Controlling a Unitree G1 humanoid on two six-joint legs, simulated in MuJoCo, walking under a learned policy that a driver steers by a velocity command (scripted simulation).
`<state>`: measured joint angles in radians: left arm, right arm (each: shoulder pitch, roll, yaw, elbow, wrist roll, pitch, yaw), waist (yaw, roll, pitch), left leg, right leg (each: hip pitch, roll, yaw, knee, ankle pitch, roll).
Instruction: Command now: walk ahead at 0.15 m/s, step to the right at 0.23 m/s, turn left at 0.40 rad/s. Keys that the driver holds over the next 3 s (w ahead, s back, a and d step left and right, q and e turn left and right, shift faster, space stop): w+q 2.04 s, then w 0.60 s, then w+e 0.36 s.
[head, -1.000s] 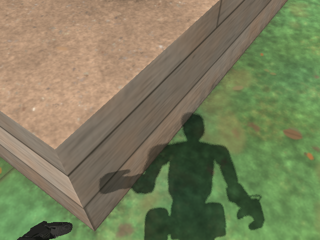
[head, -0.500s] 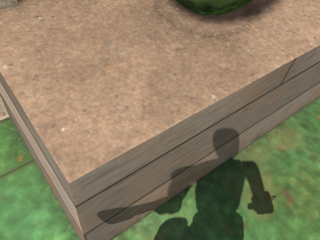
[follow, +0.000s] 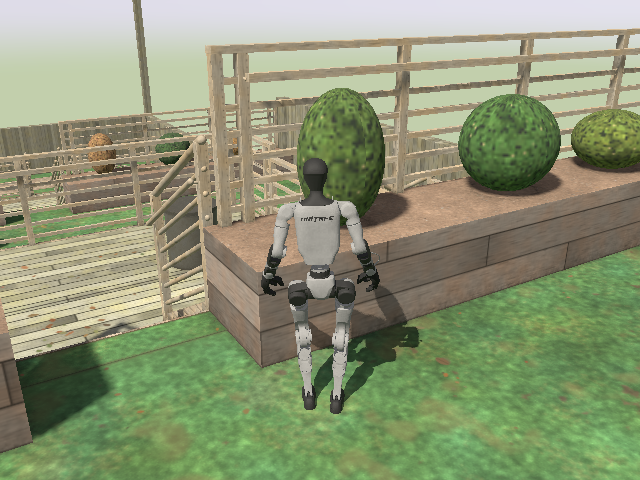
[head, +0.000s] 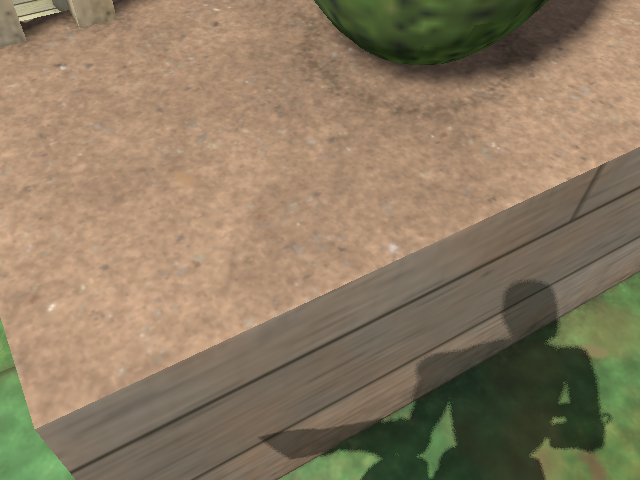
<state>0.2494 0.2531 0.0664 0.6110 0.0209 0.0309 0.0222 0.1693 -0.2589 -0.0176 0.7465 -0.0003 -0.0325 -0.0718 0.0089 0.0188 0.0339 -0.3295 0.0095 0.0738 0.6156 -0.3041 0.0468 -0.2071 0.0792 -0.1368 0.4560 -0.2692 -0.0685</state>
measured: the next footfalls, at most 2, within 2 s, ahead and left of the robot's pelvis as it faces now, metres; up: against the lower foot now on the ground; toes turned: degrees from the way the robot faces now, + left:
right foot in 0.40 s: +0.14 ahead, -0.28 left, +0.00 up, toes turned +15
left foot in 0.82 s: +0.00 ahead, -0.02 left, +0.00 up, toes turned +28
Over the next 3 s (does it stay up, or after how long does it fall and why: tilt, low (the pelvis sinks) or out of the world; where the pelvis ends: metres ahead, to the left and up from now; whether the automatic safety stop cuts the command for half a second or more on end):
stays up -0.10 0.29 -0.02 its command is cut before an obstacle from the start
